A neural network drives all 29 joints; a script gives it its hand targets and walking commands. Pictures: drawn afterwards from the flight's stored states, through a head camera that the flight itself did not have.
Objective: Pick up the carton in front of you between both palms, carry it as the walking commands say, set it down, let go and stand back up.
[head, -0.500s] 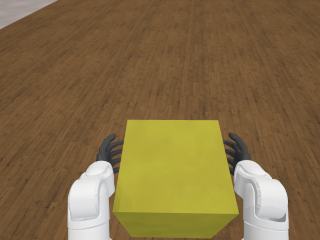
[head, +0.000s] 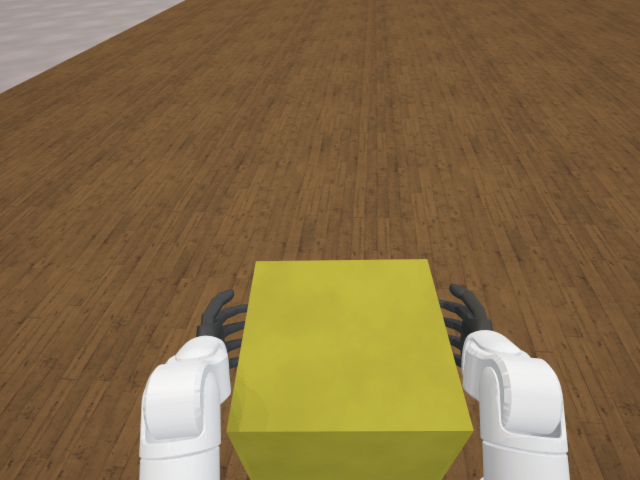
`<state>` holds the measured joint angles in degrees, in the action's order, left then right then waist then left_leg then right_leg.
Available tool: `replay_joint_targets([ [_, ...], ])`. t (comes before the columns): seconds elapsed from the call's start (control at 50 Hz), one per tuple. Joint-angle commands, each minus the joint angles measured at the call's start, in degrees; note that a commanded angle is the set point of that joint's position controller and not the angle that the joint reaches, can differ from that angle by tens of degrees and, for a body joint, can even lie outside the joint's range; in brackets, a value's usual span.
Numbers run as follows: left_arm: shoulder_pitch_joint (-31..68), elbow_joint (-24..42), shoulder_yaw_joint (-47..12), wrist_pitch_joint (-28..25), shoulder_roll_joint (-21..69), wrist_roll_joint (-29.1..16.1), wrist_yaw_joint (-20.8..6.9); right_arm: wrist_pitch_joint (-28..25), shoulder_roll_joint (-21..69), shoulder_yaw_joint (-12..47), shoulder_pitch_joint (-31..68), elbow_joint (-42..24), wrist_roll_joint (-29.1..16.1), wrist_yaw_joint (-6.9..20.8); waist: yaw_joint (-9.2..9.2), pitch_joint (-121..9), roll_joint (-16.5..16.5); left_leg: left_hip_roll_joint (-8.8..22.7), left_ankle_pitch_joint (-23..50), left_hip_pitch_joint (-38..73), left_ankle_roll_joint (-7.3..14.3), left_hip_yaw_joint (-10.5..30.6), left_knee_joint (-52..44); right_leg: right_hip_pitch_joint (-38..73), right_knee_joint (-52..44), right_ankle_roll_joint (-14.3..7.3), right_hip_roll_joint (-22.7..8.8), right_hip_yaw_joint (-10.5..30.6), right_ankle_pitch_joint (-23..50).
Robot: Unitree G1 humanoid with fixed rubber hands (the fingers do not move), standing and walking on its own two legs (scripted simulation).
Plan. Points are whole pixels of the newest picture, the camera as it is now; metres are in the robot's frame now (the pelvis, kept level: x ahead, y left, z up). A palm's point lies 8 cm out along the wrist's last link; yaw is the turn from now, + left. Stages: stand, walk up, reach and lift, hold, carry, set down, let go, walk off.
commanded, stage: carry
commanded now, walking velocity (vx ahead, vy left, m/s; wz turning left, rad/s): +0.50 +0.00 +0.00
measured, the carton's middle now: (342, 386) +0.25 +0.00 +0.02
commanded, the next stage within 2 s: none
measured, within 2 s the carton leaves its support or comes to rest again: neither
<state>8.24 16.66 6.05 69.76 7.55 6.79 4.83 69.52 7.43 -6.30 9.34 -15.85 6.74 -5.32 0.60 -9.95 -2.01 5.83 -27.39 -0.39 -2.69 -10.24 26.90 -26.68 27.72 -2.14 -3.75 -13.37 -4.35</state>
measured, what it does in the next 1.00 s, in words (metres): walks ahead: left foot, then right foot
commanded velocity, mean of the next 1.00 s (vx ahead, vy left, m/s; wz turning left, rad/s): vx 0.13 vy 0.00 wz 0.00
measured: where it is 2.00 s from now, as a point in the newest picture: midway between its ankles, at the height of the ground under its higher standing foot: outside the picture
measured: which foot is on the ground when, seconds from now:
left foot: up 0.00-0.40, down 0.42-1.00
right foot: down 0.00-0.44, up 0.46-0.66, down 0.68-1.00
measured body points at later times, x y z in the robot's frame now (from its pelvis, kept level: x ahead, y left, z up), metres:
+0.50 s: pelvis +0.30 +0.02 +0.00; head +0.30 +0.04 +0.45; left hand +0.58 +0.18 +0.08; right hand +0.58 -0.13 +0.09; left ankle +0.39 +0.11 -0.72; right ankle +0.14 -0.09 -0.67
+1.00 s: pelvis +0.45 +0.01 +0.02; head +0.43 +0.01 +0.47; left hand +0.72 +0.16 +0.10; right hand +0.73 -0.14 +0.10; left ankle +0.39 +0.11 -0.72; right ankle +0.39 -0.10 -0.72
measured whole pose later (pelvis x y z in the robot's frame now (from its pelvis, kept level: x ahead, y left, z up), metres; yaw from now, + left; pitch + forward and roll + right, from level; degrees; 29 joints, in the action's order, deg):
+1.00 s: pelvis +0.45 +0.01 +0.02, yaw +0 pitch +4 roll +0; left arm 9.2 16.8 6.4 69.6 7.7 6.8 4.6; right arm 69.3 7.7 -6.7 9.9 -16.3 7.0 -5.0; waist -0.2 -8.2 -0.2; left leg 4.5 -17.7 -13.3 -1.2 -11.7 30.1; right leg -13.3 29.7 0.5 -3.2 -9.2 -17.6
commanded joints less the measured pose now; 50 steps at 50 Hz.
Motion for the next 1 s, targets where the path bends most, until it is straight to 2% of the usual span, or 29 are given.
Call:
replay_joint_targets([
  [0.0,24.0,-1.1,-38.5,-0.6,50.2,-21.6,-14.9,0.8,51.0,41.4,26.8,-3.4,-23.7,15.4,-2.41,-14.3,21.7,-5.4,4.4,-36.2,-0.4,-0.3,35.7,43.6,-12.9,-10.0,-20.5,37.7,-12.7],
  [0.02,24.2,-0.2,-38.9,-1.1,52.0,-22.5,-15.0,0.4,51.9,42.3,27.7,-3.7,-24.1,15.5,-2.41,-13.5,19.1,-4.0,-1.4,-41.9,1.3,6.5,43.8,42.4,-13.9,-11.2,-21.7,39.5,-3.7],
  [0.04,25.5,1.6,-39.6,-1.7,53.9,-23.2,-15.0,-0.3,53.7,42.6,28.6,-4.1,-24.6,15.7,-1.97,-14.0,14.0,-1.5,-0.6,-42.7,2.8,9.0,46.7,40.5,-12.1,-10.5,-20.1,34.0,2.3],
  [0.06,26.8,3.1,-40.3,-2.2,55.6,-23.8,-15.0,-1.0,54.9,42.7,28.7,-4.6,-24.8,15.8,-1.78,-14.3,7.5,0.6,2.5,-42.1,3.6,10.1,45.0,37.9,-11.8,-8.9,-19.2,29.9,3.2],
  [0.08,27.9,4.5,-41.1,-2.8,56.6,-24.3,-15.1,-1.7,55.5,42.9,28.3,-5.3,-24.8,15.7,-1.54,-13.4,4.6,2.1,5.9,-40.5,3.7,10.6,41.2,34.0,-13.2,-6.9,-18.2,25.7,2.5],
  [0.12,28.0,6.3,-41.9,-3.5,56.9,-24.9,-15.0,-2.5,56.8,43.4,26.6,-5.9,-24.4,15.2,-1.3,-13.0,6.9,2.1,9.9,-36.5,3.3,8.6,33.8,29.8,-16.2,-5.1,-16.2,19.1,-1.7],
  [0.18,24.9,7.7,-42.4,-3.4,54.9,-25.4,-15.4,-3.2,55.8,43.1,22.6,-6.5,-22.8,14.3,-1.36,-10.4,9.0,1.5,13.6,-36.0,2.0,5.8,22.7,28.9,-18.9,-5.6,-14.6,13.5,-2.6],
  [0.26,23.6,9.8,-42.3,-2.4,50.9,-25.4,-15.4,-2.4,52.8,42.7,21.1,-8.4,-22.2,13.6,-1.64,-6.3,9.9,-0.7,20.2,-33.0,1.9,1.2,8.2,28.9,-17.7,-4.4,-11.5,7.1,4.0],
  [0.3,22.5,9.7,-41.6,-1.6,48.9,-24.5,-15.1,-1.3,50.7,42.3,20.8,-8.8,-22.3,13.6,-1.76,-4.5,10.5,-2.2,23.7,-30.4,2.2,-1.0,4.2,28.9,-15.1,-3.1,-10.7,4.4,12.2],
  [0.34,22.0,9.0,-40.9,-0.7,47.4,-23.7,-14.8,-0.2,48.9,41.6,20.8,-8.3,-22.5,13.8,-1.72,-3.5,10.6,-3.5,27.6,-25.5,2.4,-2.8,0.5,29.0,-9.9,-1.2,-9.5,2.1,21.2],
  [0.38,22.4,8.3,-40.3,0.2,46.1,-23.1,-14.6,0.6,47.7,41.0,20.4,-7.4,-22.4,14.2,-0.5,-5.6,7.8,-5.8,34.4,-11.5,2.7,-6.3,-5.5,23.9,1.8,2.1,-6.2,-2.2,22.9],
  [0.4,22.8,7.8,-39.9,0.6,45.2,-22.8,-14.5,1.0,46.9,40.5,20.8,-7.0,-22.5,14.3,0.07,-8.0,6.0,-0.8,41.8,-1.0,3.1,-0.9,-4.6,17.1,8.6,4.3,-4.6,-1.4,12.8],
  [0.42,24.8,8.0,-40.1,1.3,45.0,-23.1,-14.4,1.3,46.1,39.4,21.0,-5.8,-22.1,14.5,0.83,-12.7,-5.5,12.4,64.2,11.3,8.1,14.7,-1.4,7.0,22.2,6.5,-0.8,0.2,-9.2],
  [0.44,25.0,7.8,-40.8,2.0,45.7,-23.4,-14.4,1.1,46.4,38.8,20.7,-4.1,-22.0,14.6,1.01,-17.4,-14.4,18.7,66.2,18.6,16.3,25.7,-3.2,-3.3,32.7,6.7,3.0,4.7,-27.9],
  [0.46,25.2,7.3,-40.9,1.9,46.9,-23.6,-14.5,0.9,48.1,39.0,20.6,-4.3,-22.8,14.7,0.51,-16.4,-10.4,19.0,61.8,14.1,16.9,24.6,-6.1,-4.5,35.9,5.6,1.3,9.4,-30.3],
  [0.5,28.8,7.9,-41.7,0.9,50.2,-24.0,-14.7,0.1,52.5,39.6,23.6,-5.6,-23.9,15.1,0.08,-15.2,-5.4,15.6,56.0,7.4,12.9,16.3,-7.8,-2.2,26.5,3.5,-2.1,12.4,-28.7],
  [0.52,29.7,8.6,-42.0,0.4,51.4,-24.1,-14.6,-0.4,54.2,40.3,24.9,-6.0,-24.1,15.3,-0.23,-14.2,-5.1,13.6,51.8,3.6,10.6,12.6,-9.0,1.1,17.8,3.5,-2.5,12.1,-27.0],
  [0.54,30.3,8.8,-42.4,-0.1,53.0,-24.3,-14.5,-0.7,55.1,40.5,25.7,-6.4,-24.3,15.4,-0.26,-14.4,-5.6,11.8,48.8,1.2,9.9,9.7,-9.6,5.2,12.9,3.7,-0.8,9.9,-25.1],
  [0.58,28.4,9.0,-42.6,-0.8,54.1,-23.9,-14.1,-1.1,55.2,40.7,24.8,-7.4,-24.4,15.4,-0.18,-15.9,-6.4,10.9,45.6,0.6,9.8,6.8,-9.0,9.8,5.7,3.7,0.2,8.0,-20.1],
  [0.62,26.7,9.7,-42.4,-1.1,53.4,-23.3,-13.7,-1.2,54.3,40.8,24.4,-8.4,-24.4,15.5,-0.51,-16.5,-5.3,9.3,42.8,-1.3,9.0,3.4,-6.3,14.9,-3.6,3.8,-0.2,5.4,-7.3],
  [0.64,26.2,9.9,-42.1,-0.9,52.7,-23.0,-13.7,-1.1,53.7,40.7,23.8,-8.2,-24.2,15.5,-0.48,-16.2,-4.8,7.8,37.9,-3.3,7.3,2.5,-5.0,18.1,-7.2,3.9,-1.0,5.2,0.2],
  [0.66,25.5,9.6,-41.7,-0.5,52.0,-22.9,-13.7,-0.9,52.9,40.5,22.9,-7.4,-23.7,15.5,-0.45,-15.9,-3.8,7.0,32.4,-6.4,5.6,2.1,-3.9,21.6,-8.0,4.0,-3.6,6.3,3.9],
  [0.68,25.3,8.9,-41.5,-0.1,51.3,-22.7,-13.9,-0.6,52.0,40.5,22.7,-6.9,-23.3,15.5,-0.31,-14.8,-0.2,5.7,27.1,-7.8,3.5,0.9,-2.2,20.8,-6.9,3.5,-8.0,10.2,10.5],
  [0.7,25.9,7.2,-40.9,0.0,51.2,-22.2,-14.1,0.0,51.6,41.1,23.9,-6.6,-23.4,15.6,-0.03,-13.1,4.0,4.1,28.1,-7.9,2.1,2.5,-2.4,19.7,-2.9,2.7,-8.9,10.7,16.7],
  [0.72,24.8,5.3,-40.3,0.3,50.8,-22.1,-14.4,0.4,51.3,41.0,23.7,-5.2,-23.2,15.6,-0.15,-11.6,5.1,4.5,30.5,-8.0,1.7,2.8,-1.3,19.5,-2.2,2.6,-8.7,10.2,19.3],
  [0.78,23.5,1.9,-39.4,0.4,50.1,-21.9,-14.9,0.8,50.6,41.0,24.1,-3.4,-23.0,15.6,-0.38,-10.4,5.2,4.1,40.8,-7.9,1.3,2.7,2.8,19.4,0.0,2.6,-7.7,9.8,28.9],
  [0.84,25.2,1.6,-39.4,0.2,51.0,-22.3,-15.0,0.6,51.5,41.0,25.4,-2.6,-23.2,15.5,-0.6,-11.8,5.1,3.3,41.6,-8.3,0.8,2.3,4.2,21.0,1.6,2.4,-7.3,9.2,35.8],
  [0.9,27.3,2.8,-39.9,-0.2,52.0,-23.1,-14.9,0.2,52.5,41.2,26.8,-3.3,-23.6,15.4,-0.71,-12.1,4.4,3.0,42.6,-7.5,0.5,2.3,3.9,21.1,2.2,2.3,-6.8,9.0,36.2],
  [0.98,27.9,4.5,-40.5,-0.3,52.2,-23.6,-14.7,0.0,52.7,41.0,26.2,-4.1,-23.6,15.2,-0.76,-13.2,2.3,3.3,49.0,-4.5,1.1,2.5,3.9,20.1,3.0,2.6,-5.5,8.3,31.0],
])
